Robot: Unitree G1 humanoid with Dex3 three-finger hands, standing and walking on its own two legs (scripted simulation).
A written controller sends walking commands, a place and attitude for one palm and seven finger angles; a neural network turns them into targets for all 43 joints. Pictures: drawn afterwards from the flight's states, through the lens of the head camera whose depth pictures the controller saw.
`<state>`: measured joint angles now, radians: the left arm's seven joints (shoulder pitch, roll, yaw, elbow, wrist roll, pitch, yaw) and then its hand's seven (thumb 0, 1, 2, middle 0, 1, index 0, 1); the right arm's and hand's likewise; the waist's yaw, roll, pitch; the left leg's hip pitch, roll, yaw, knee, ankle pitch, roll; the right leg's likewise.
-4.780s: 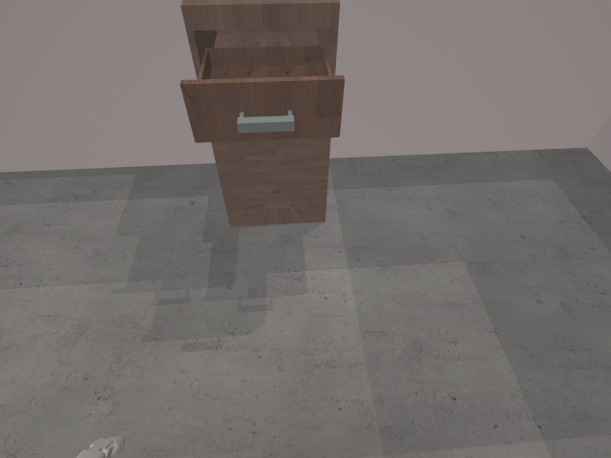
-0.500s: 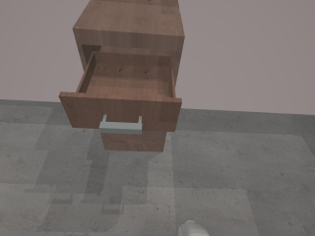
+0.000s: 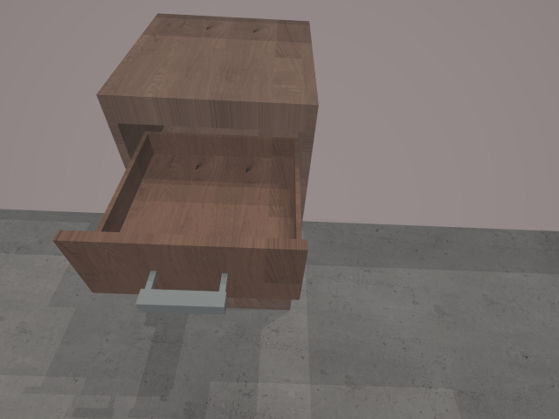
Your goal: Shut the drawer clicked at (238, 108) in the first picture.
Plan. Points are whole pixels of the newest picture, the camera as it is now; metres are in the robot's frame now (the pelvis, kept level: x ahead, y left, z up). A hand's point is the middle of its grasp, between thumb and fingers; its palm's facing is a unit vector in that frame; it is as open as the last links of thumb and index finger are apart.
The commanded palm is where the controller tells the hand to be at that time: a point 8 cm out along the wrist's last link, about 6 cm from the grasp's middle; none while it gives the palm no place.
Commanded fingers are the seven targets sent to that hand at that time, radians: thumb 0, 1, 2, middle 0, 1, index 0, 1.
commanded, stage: come to a stop and stand still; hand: left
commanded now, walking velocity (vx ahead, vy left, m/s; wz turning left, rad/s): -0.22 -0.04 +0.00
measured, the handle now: (186, 289) +0.31 +0.18 -0.02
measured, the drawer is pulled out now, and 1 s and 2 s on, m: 0.30 0.30 0.30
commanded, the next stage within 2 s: look again from close up in 0.84 s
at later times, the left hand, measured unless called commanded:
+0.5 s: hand out of the picture -0.04 +0.15 -0.16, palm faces +0.03 -0.97 -0.26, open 7.4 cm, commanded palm none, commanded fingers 0.00 0.90 0.90 -0.20 -0.30 -0.20 -0.30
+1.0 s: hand out of the picture -0.04 +0.12 -0.17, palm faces +0.00 -0.99 -0.17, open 7.4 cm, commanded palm none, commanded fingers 0.00 0.90 0.90 -0.20 -0.30 -0.20 -0.30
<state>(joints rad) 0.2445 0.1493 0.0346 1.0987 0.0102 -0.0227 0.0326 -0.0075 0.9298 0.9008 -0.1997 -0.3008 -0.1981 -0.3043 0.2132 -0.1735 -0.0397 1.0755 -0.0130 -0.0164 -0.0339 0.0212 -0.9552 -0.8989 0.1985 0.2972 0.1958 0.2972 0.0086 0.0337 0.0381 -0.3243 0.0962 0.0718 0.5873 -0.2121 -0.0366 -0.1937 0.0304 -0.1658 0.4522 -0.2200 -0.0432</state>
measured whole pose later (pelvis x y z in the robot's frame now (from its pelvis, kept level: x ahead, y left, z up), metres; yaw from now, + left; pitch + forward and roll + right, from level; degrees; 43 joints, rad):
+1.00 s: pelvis -0.03 -0.04 +0.01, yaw -2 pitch -1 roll -1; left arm 0.31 0.11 0.01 1.12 0.01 -0.02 0.05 0.00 0.91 0.90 -0.20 -0.30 -0.20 -0.30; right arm 0.33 -0.13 -0.01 1.15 -0.01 0.02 -0.03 0.01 -0.91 -0.90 0.20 0.30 0.20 0.30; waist -0.01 0.03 0.05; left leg -0.28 0.08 0.01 0.55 -0.27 -0.03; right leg -0.16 0.04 -0.07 0.41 -0.23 -0.04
